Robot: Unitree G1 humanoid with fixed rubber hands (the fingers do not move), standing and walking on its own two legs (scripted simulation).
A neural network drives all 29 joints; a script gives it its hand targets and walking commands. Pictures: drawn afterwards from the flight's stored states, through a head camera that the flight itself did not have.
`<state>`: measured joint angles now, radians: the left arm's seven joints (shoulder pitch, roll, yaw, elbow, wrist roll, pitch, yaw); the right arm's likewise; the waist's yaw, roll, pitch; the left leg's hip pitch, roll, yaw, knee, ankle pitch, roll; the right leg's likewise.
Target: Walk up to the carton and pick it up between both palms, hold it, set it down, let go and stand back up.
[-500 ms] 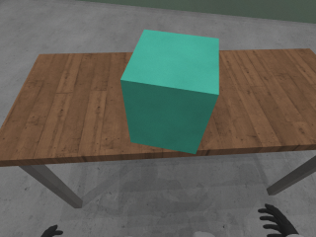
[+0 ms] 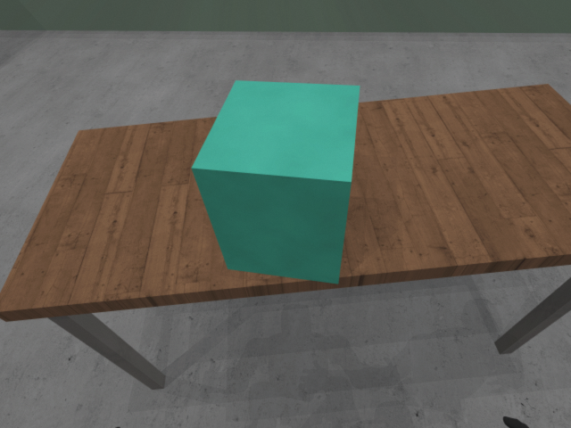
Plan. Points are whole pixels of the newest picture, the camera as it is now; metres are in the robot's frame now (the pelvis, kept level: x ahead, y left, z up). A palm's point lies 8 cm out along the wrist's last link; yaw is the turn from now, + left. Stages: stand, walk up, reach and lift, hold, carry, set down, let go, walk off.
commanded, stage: walk up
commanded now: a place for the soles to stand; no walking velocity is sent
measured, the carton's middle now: (288, 184) +0.48 +0.01 +0.05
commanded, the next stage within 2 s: reach and lift in 1.30 s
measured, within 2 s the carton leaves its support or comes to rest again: neither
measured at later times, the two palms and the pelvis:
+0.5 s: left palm out of the picture +0.08 +0.29 -0.11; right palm out of the picture +0.07 -0.30 -0.12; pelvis +0.01 +0.00 +0.00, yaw +0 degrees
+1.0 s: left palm out of the picture +0.11 +0.28 -0.11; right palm out of the picture +0.12 -0.31 -0.11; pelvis +0.04 -0.01 +0.01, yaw +1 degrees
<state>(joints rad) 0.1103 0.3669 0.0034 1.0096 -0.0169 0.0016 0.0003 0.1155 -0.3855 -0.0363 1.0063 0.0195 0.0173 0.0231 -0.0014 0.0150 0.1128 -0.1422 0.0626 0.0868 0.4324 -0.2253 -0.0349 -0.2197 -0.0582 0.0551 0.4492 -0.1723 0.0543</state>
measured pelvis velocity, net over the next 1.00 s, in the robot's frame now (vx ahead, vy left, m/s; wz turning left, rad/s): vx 0.04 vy -0.01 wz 0.02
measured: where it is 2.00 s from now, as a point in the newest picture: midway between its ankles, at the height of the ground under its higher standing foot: outside the picture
